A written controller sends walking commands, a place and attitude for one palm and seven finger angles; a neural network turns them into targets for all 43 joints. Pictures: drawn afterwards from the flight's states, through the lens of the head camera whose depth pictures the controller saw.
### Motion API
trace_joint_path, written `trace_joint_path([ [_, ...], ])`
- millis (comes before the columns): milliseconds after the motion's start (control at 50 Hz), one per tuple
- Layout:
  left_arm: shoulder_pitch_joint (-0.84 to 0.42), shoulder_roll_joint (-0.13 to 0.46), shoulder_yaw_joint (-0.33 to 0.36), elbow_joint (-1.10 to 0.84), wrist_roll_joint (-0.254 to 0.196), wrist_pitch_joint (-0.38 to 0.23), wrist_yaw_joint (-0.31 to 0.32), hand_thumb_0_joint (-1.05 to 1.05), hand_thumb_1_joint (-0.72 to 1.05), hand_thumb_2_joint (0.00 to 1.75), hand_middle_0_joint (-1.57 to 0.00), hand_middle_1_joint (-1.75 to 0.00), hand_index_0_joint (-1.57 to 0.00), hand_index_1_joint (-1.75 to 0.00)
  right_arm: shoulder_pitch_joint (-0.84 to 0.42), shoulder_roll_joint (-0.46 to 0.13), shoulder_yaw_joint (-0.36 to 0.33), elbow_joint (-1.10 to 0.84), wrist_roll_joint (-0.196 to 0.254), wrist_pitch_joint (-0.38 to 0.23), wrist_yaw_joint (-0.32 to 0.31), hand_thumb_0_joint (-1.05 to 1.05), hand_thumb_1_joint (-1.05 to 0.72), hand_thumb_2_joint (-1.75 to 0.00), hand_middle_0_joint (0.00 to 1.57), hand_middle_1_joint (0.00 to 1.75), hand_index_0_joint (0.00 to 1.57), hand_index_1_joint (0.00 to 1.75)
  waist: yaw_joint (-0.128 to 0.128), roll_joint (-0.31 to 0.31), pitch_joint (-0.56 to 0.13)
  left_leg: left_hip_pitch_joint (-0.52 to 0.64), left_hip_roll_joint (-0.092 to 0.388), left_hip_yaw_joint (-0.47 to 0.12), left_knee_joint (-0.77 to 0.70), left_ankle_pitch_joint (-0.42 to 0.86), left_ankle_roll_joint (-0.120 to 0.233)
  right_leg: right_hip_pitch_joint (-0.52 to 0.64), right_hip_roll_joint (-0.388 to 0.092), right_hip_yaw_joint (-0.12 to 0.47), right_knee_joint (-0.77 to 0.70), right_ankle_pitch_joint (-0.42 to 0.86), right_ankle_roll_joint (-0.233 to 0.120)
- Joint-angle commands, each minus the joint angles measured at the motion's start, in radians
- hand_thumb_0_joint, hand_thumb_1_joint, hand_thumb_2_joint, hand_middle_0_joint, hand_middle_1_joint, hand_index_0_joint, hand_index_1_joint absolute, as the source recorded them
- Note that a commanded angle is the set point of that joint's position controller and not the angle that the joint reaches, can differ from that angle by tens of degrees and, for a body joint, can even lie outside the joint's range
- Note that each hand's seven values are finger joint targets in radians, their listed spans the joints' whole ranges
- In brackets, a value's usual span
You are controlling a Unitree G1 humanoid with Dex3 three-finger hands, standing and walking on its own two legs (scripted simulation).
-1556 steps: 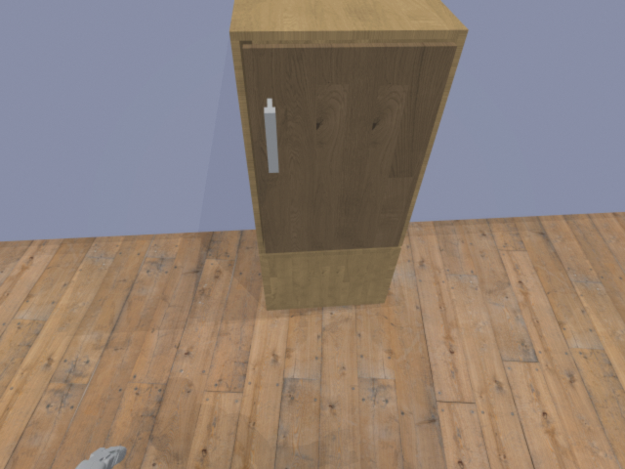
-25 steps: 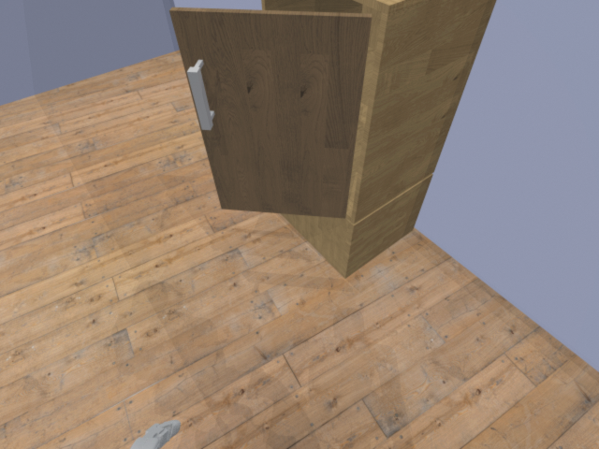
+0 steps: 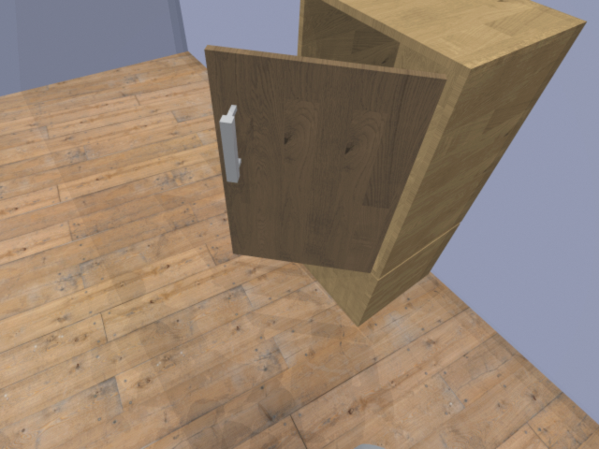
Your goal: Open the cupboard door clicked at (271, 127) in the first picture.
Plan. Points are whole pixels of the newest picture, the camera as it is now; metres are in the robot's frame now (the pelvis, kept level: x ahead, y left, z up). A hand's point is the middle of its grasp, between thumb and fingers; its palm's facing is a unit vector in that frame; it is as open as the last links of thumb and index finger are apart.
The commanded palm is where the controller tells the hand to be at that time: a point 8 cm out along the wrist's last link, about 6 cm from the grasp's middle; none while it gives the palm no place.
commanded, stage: come to a stop and stand still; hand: left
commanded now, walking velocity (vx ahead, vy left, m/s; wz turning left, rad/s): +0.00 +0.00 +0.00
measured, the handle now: (233, 144) +0.63 +0.19 +0.02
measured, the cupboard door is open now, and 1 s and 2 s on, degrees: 46 46 46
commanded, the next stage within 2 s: none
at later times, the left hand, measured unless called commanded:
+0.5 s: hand (179, 447) +0.15 +0.19 -0.19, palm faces +0.03 -0.99 -0.16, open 7.4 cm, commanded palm none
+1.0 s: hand out of the picture +0.05 +0.22 -0.16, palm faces -0.01 -0.97 -0.26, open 7.4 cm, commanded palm none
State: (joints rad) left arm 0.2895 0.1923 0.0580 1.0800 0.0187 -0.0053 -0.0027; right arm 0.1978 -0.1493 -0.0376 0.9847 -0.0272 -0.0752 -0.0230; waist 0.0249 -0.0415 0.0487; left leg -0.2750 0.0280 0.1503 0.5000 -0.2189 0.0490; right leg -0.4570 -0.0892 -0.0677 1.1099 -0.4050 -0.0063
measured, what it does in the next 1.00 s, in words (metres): steps on the spot: right foot, then right foot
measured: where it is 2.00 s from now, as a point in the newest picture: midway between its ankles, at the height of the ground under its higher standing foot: outside the picture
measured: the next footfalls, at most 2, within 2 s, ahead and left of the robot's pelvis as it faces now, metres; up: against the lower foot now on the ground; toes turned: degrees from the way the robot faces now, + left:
right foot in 0.18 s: +0.14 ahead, -0.13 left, +0.00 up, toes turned -4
right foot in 0.74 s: +0.07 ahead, -0.11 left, +0.00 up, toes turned -2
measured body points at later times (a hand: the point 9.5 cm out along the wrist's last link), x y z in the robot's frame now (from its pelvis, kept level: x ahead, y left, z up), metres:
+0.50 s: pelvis +0.06 +0.01 -0.01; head +0.10 +0.04 +0.44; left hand +0.15 +0.24 -0.17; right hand +0.08 -0.23 -0.15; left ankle +0.06 +0.10 -0.74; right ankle +0.10 -0.12 -0.74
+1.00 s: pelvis +0.01 +0.03 +0.00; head +0.00 +0.01 +0.45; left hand +0.05 +0.27 -0.14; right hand +0.05 -0.20 -0.16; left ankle +0.06 +0.10 -0.74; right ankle +0.03 -0.10 -0.74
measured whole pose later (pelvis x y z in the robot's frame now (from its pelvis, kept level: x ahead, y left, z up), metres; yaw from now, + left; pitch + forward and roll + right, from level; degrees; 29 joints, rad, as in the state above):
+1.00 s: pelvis +0.01 +0.03 +0.00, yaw -2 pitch -1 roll +1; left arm 0.30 0.16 0.00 0.98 0.02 0.03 0.03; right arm 0.29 -0.20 -0.03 0.94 -0.03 0.02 0.00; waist -0.01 0.05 -0.01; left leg -0.29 -0.02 0.15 0.51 -0.22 0.07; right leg -0.28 -0.04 0.00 0.57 -0.28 0.01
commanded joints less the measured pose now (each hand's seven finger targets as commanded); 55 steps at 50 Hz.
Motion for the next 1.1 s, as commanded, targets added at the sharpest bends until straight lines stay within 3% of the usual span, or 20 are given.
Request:
trace_joint_path([
  [0,0.012,0.002,-0.007,-0.082,0.003,-0.013,-0.009,0.0,0.9,0.9,-0.2,-0.3,-0.2,-0.3,0.106,-0.138,-0.014,0.016,-0.004,0.003,-0.005,0.0,-0.9,-0.9,0.2,0.3,0.2,0.3,-0.011,0.156,-0.022,0.005,0.252,-0.169,-0.287,0.175,0.111,0.042,-0.021,0.005,-0.215,0.067,0.006],
  [100,0.038,0.019,-0.015,-0.062,-0.001,-0.002,0.011,0.0,0.9,0.9,-0.2,-0.3,-0.2,-0.3,0.055,-0.144,-0.002,0.032,0.005,0.027,-0.019,0.0,-0.9,-0.9,0.2,0.3,0.2,0.3,0.023,0.08,-0.058,0.001,0.213,-0.123,-0.14,0.381,0.053,0.268,0.025,-0.005,-0.549,0.257,0.019],
  [180,-0.024,0.153,-0.005,-0.088,0.004,-0.001,0.021,0.0,0.9,0.9,-0.2,-0.3,-0.2,-0.3,0.14,-0.097,-0.008,0.05,0.025,0.063,-0.008,0.0,-0.9,-0.9,0.2,0.3,0.2,0.3,-0.032,-0.013,-0.043,-0.003,0.052,-0.081,-0.038,0.021,-0.06,0.249,-0.156,0.175,-0.635,0.719,-0.095],
  [260,-0.032,0.154,0.005,-0.096,-0.004,0.008,0.037,0.0,0.9,0.9,-0.2,-0.3,-0.2,-0.3,0.17,-0.11,-0.025,0.057,0.023,0.088,-0.019,0.0,-0.9,-0.9,0.2,0.3,0.2,0.3,-0.031,-0.123,-0.152,0.063,0.038,-0.057,0.111,0.223,-0.069,0.315,-0.157,0.149,-0.573,1.025,-0.112],
  [320,-0.031,0.173,0.018,-0.098,-0.004,0.012,0.048,0.0,0.9,0.9,-0.2,-0.3,-0.2,-0.3,0.128,-0.091,-0.024,0.032,0.029,0.102,-0.017,0.0,-0.9,-0.9,0.2,0.3,0.2,0.3,-0.004,-0.171,-0.152,-0.081,-0.016,-0.068,0.23,-0.265,-0.088,0.425,-0.25,0.228,-0.624,1.208,-0.206],
  [380,-0.089,0.174,0.026,-0.119,0.002,0.02,0.053,0.0,0.9,0.9,-0.2,-0.3,-0.2,-0.3,0.11,-0.078,-0.025,0.024,0.029,0.114,-0.017,0.0,-0.9,-0.9,0.2,0.3,0.2,0.3,-0.017,-0.127,-0.13,-0.067,-0.006,-0.102,0.183,-0.289,-0.086,0.389,-0.242,0.213,-0.64,1.075,-0.206],
  [420,-0.129,0.163,0.024,-0.13,-0.005,0.024,0.044,0.0,0.9,0.9,-0.2,-0.3,-0.2,-0.3,0.17,-0.076,-0.025,0.045,0.025,0.109,-0.013,0.0,-0.9,-0.9,0.2,0.3,0.2,0.3,-0.055,-0.097,-0.147,0.072,0.005,-0.09,-0.024,-0.035,-0.084,0.3,-0.18,0.167,-0.601,0.807,-0.131],
  [440,-0.125,0.13,0.018,-0.142,-0.012,0.029,0.037,0.0,0.9,0.9,-0.2,-0.3,-0.2,-0.3,0.176,-0.112,-0.028,0.042,0.015,0.103,-0.014,0.0,-0.9,-0.9,0.2,0.3,0.2,0.3,-0.053,0.008,-0.145,0.152,0.086,-0.167,-0.095,0.125,-0.05,0.191,-0.099,0.112,-0.556,0.55,-0.065],
  [460,-0.12,0.073,0.01,-0.156,-0.016,0.039,0.033,0.0,0.9,0.9,-0.2,-0.3,-0.2,-0.3,0.146,-0.165,-0.038,0.019,0.003,0.096,-0.015,0.0,-0.9,-0.9,0.2,0.3,0.2,0.3,-0.042,0.231,-0.106,0.087,0.255,-0.372,-0.189,0.213,0.036,0.111,0.027,0.016,-0.45,0.133,0.01],
  [480,-0.134,0.068,0.01,-0.163,-0.015,0.051,0.037,0.0,0.9,0.9,-0.2,-0.3,-0.2,-0.3,0.104,-0.2,-0.042,-0.002,-0.005,0.098,-0.017,0.0,-0.9,-0.9,0.2,0.3,0.2,0.3,-0.046,0.306,-0.049,-0.013,0.335,-0.432,-0.248,0.236,0.13,0.089,0.075,0.05,-0.269,-0.122,0.018],
  [500,-0.132,0.084,0.015,-0.152,-0.006,0.064,0.037,0.0,0.9,0.9,-0.2,-0.3,-0.2,-0.3,0.067,-0.187,-0.037,-0.01,-0.004,0.095,-0.02,0.0,-0.9,-0.9,0.2,0.3,0.2,0.3,-0.041,0.264,-0.026,-0.071,0.324,-0.382,-0.26,0.144,0.148,0.1,0.074,0.106,-0.14,-0.155,0.0],
  [520,-0.011,0.103,-0.018,-0.119,-0.017,0.047,0.066,0.0,0.9,0.9,-0.2,-0.3,-0.2,-0.3,-0.038,-0.242,-0.059,-0.068,0.02,0.062,-0.016,0.0,-0.9,-0.9,0.2,0.3,0.2,0.3,0.002,0.426,-0.118,0.08,0.298,-0.288,-0.033,0.585,0.109,-0.011,0.015,0.161,-0.18,-0.148,-0.04],
  [560,-0.086,0.093,-0.02,-0.166,0.0,0.022,0.049,0.0,0.9,0.9,-0.2,-0.3,-0.2,-0.3,0.001,-0.157,-0.027,-0.11,0.0,0.074,-0.002,0.0,-0.9,-0.9,0.2,0.3,0.2,0.3,-0.009,0.351,-0.097,0.094,0.198,-0.167,-0.022,0.513,0.077,0.031,0.065,0.03,-0.288,-0.052,-0.01],
  [580,-0.108,0.064,-0.02,-0.16,0.004,0.01,0.044,0.0,0.9,0.9,-0.2,-0.3,-0.2,-0.3,0.069,-0.149,-0.023,-0.1,-0.004,0.07,-0.003,0.0,-0.9,-0.9,0.2,0.3,0.2,0.3,-0.043,0.28,-0.104,0.122,0.193,-0.198,-0.023,0.58,0.064,0.037,0.079,0.008,-0.353,-0.026,-0.006],
  [640,-0.064,0.049,-0.021,-0.158,-0.002,0.001,0.042,0.0,0.9,0.9,-0.2,-0.3,-0.2,-0.3,0.15,-0.176,-0.028,-0.104,0.008,0.063,-0.008,0.0,-0.9,-0.9,0.2,0.3,0.2,0.3,-0.047,0.156,-0.137,0.192,0.215,-0.23,-0.022,0.618,0.066,0.097,0.082,0.005,-0.482,0.023,-0.011],
  [700,-0.015,0.085,-0.022,-0.143,0.001,-0.003,0.044,0.0,0.9,0.9,-0.2,-0.3,-0.2,-0.3,0.089,-0.143,-0.018,-0.125,0.014,0.056,-0.007,0.0,-0.9,-0.9,0.2,0.3,0.2,0.3,-0.024,0.077,-0.091,0.068,0.139,-0.182,-0.022,0.265,0.02,0.174,0.02,0.114,-0.595,0.223,-0.039],
  [760,-0.03,0.103,-0.034,-0.15,0.005,0.006,0.038,0.0,0.9,0.9,-0.2,-0.3,-0.2,-0.3,0.086,-0.125,-0.01,-0.123,0.011,0.06,0.007,0.0,-0.9,-0.9,0.2,0.3,0.2,0.3,-0.043,0.108,0.002,0.011,0.09,-0.204,-0.135,-0.119,0.007,0.106,-0.009,0.147,-0.642,0.087,-0.057],
  [820,-0.03,0.096,-0.033,-0.154,0.01,0.015,0.036,0.0,0.9,0.9,-0.2,-0.3,-0.2,-0.3,0.096,-0.156,-0.023,-0.121,0.004,0.072,0.008,0.0,-0.9,-0.9,0.2,0.3,0.2,0.3,-0.042,-0.087,0.05,-0.047,0.104,-0.23,-0.173,-0.3,0.012,0.069,0.017,0.127,-0.657,-0.044,-0.037],
  [900,0.024,0.092,-0.03,-0.153,0.009,0.018,0.034,0.0,0.9,0.9,-0.2,-0.3,-0.2,-0.3,0.095,-0.16,-0.015,-0.106,-0.002,0.07,0.012,0.0,-0.9,-0.9,0.2,0.3,0.2,0.3,-0.026,0.049,0.051,-0.083,0.108,-0.242,-0.235,-0.364,0.017,0.088,0.031,0.114,-0.643,-0.039,-0.033],
  [1080,0.047,0.078,-0.036,-0.121,0.003,-0.002,0.029,0.0,0.9,0.9,-0.2,-0.3,-0.2,-0.3,0.158,-0.128,0.003,-0.043,0.003,0.063,0.009,0.0,-0.9,-0.9,0.2,0.3,0.2,0.3,-0.041,0.019,0.012,-0.007,0.074,-0.201,-0.174,-0.232,0.004,0.07,-0.001,0.173,-0.731,-0.065,-0.046],
])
